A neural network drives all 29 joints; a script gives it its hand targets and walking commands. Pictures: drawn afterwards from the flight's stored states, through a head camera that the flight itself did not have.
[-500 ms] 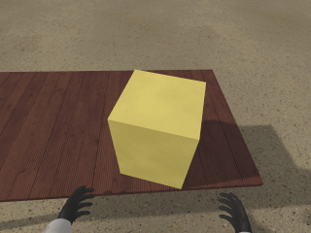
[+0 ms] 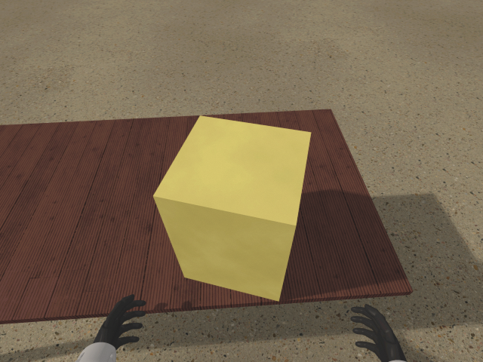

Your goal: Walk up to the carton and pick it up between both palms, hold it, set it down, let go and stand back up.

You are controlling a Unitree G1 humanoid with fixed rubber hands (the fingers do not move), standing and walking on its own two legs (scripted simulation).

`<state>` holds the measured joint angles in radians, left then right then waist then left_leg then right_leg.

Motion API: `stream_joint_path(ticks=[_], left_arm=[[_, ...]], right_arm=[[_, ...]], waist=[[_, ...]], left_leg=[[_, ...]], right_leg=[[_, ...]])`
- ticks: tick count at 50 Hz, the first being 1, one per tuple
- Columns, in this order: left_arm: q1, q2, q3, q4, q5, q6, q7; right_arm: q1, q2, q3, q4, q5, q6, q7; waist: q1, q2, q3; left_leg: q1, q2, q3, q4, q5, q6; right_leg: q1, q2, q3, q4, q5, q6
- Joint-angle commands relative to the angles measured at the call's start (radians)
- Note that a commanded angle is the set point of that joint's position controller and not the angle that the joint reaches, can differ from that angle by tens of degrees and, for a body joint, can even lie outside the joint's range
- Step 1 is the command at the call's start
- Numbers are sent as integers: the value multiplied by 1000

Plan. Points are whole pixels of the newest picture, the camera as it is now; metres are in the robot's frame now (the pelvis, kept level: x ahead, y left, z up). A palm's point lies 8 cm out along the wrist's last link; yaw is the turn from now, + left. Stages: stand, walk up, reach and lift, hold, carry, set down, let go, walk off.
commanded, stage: let go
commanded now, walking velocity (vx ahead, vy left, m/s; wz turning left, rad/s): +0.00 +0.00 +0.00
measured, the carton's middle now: (241, 212) +0.38 +0.03 +0.00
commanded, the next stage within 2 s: stand in 0.44 s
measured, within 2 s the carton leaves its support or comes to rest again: neither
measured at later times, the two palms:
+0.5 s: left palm (107, 345) +0.15 +0.24 -0.07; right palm out of the picture +0.13 -0.23 -0.09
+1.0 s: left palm out of the picture -0.02 +0.28 -0.13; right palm out of the picture +0.01 -0.22 -0.13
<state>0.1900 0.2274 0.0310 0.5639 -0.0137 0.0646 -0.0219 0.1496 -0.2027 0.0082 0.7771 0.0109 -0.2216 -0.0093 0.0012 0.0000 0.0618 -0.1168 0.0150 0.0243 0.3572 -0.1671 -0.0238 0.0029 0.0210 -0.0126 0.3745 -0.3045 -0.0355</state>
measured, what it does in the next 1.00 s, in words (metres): stands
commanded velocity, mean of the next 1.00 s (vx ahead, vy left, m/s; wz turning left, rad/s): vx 0.00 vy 0.00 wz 0.00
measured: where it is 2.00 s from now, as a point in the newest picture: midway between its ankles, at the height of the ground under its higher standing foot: outside the picture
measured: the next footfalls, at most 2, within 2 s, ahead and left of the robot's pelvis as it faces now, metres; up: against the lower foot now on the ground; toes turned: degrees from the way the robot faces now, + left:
none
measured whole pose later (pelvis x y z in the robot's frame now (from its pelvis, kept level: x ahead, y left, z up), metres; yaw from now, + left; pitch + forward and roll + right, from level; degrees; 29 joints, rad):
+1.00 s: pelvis -0.04 +0.03 -0.01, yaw +1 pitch -4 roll -1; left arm 0.42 0.25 -0.01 0.82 0.01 -0.03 0.01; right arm 0.31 -0.23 0.00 0.94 -0.01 -0.02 -0.01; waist 0.01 0.00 0.02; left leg -0.25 0.01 0.01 0.47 -0.17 0.01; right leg -0.10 0.01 -0.03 0.45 -0.29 0.00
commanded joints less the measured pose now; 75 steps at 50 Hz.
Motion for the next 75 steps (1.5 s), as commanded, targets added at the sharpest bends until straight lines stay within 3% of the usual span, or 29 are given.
stream_joint_path(ticks=[1, 2, 6, 9, 16, 21, 22, 23, 24, 26, 29, 32, 36, 44, 50, 54, 61, 64, 68, 71, 75], left_arm=[[-102, 78, 12, -100, 13, -13, -9], [-102, 67, 10, -100, 23, -10, -3], [-93, 68, 17, -81, 15, -10, -15], [-101, 67, 19, -80, 22, -9, -16], [-105, 54, 1, -72, 16, -3, -6], [-114, 59, -12, -75, 11, -3, 3], [-110, 57, -8, -78, 10, -5, 3], [58, 142, 45, -15, 31, -69, 20], [101, 158, 49, -7, 25, -85, 20], [76, 162, 51, -10, 26, -108, 21], [80, 139, 37, -8, 26, -119, 25], [104, 139, 31, 11, 27, -122, 26], [136, 152, 25, 43, 27, -126, 31], [225, 157, 10, 132, 26, -122, 39], [273, 149, -1, 188, 24, -114, 42], [303, 146, -8, 224, 28, -111, 42], [338, 136, -11, 267, 29, -104, 45], [353, 138, -9, 280, 28, -104, 47], [358, 138, -8, 296, 26, -103, 50], [368, 128, -5, 308, 26, -98, 50], [365, 125, -1, 316, 24, -96, 53]], right_arm=[[-88, -115, -29, -118, 4, -42, 1], [-94, -130, -37, -96, 0, -43, 6], [-86, -122, -29, -127, -6, -44, -4], [-89, -121, -24, -124, 0, -38, -1], [-95, -133, -39, -133, -5, -30, 13], [-88, -127, -53, -132, -18, -20, 16], [-83, -130, -54, -140, -17, -20, 16], [60, -161, -75, -36, -34, 73, -16], [59, -167, -71, -45, -33, 111, -20], [39, -154, -65, -54, -36, 135, -18], [55, -153, -58, -33, -32, 149, -13], [57, -155, -53, -17, -31, 154, -9], [78, -162, -49, 10, -29, 158, -5], [139, -174, -40, 69, -24, 169, -7], [175, -180, -35, 102, -20, 180, -9], [183, -186, -35, 122, -19, 188, -11], [206, -191, -42, 137, -16, 200, -11], [204, -183, -44, 142, -18, 203, -12], [224, -170, -44, 147, -18, 206, -12], [229, -179, -54, 155, -18, 213, -15], [240, -159, -52, 161, -20, 217, -15]], waist=[[-22, -79, -90], [-22, -65, -96], [-25, -117, -88], [-16, -97, -79], [-6, -92, -69], [-17, -87, -61], [-13, -92, -76], [43, -17, -155], [36, 0, -148], [29, -21, -166], [14, -40, -126], [9, 17, -63], [1, 23, -24], [2, 23, -4], [-1, 9, 33], [2, 43, 62], [2, 33, 83], [5, 52, 76], [0, 17, 74], [0, 31, 93], [-1, 27, 92]], left_leg=[[325, -15, 1, 38, 202, 16], [325, -14, -5, 35, 198, 14], [294, -20, 3, 35, 153, 33], [281, -21, 7, 31, 147, 32], [294, -10, 8, 31, 135, 28], [286, -9, 12, 37, 115, 29], [282, -8, 12, 39, 124, 29], [45, 85, -53, 101, 357, 66], [13, 93, -59, 94, 317, 70], [19, 107, -72, 108, 378, 78], [-2, 110, -81, 98, 301, 71], [-28, 110, -89, 81, 247, 66], [-52, 106, -102, 65, 207, 63], [-77, 99, -125, 34, 87, 61], [-133, 97, -153, -11, -84, 56], [-180, 100, -175, -45, -194, 56], [-231, 101, -202, -90, -339, 53], [-238, 97, -196, -89, -353, 49], [-220, 95, -193, -75, -321, 47], [-225, 93, -190, -84, -367, 44], [-217, 88, -181, -61, -336, 41]], right_leg=[[-340, -36, -17, -115, 403, 82], [-352, -34, -18, -112, 401, 82], [-325, -47, -3, -104, 470, 98], [-318, -48, 0, -101, 456, 95], [-369, -33, -11, -109, 328, 75], [-384, -36, -8, -114, 277, 68], [-375, -34, -7, -108, 296, 69], [-176, -86, 48, -40, 286, 43], [-136, -110, 66, -40, 262, 37], [-120, -122, 73, -14, 351, 40], [-166, -125, 73, -33, 281, 36], [-211, -126, 90, -51, 200, 28], [-224, -123, 89, -61, 155, 31], [-226, -117, 89, -64, 45, 30], [-246, -110, 81, -53, -28, 26], [-256, -101, 77, -38, -69, 28], [-278, -83, 65, -15, -135, 29], [-280, -84, 69, -11, -142, 28], [-305, -87, 73, -14, -139, 26], [-334, -82, 73, -16, -188, 25], [-344, -89, 85, -23, -181, 23]])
